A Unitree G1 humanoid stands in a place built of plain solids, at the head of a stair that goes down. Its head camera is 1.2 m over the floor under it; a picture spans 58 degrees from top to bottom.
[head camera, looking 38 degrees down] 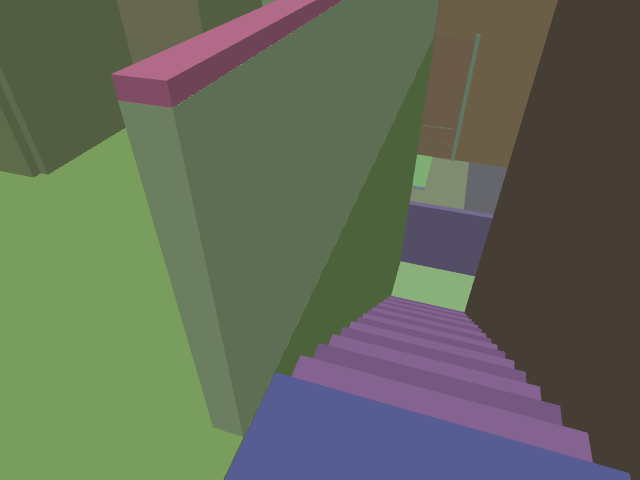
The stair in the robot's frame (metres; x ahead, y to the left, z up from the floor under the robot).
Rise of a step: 0.20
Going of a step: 0.23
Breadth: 1.02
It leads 18 degrees to the right of straight ahead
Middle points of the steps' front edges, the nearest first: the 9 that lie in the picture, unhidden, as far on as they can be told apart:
0.69 -0.34 0.00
0.90 -0.41 -0.20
1.12 -0.48 -0.40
1.34 -0.55 -0.60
1.56 -0.62 -0.80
1.78 -0.69 -0.99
2.00 -0.76 -1.19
2.22 -0.84 -1.39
2.43 -0.91 -1.59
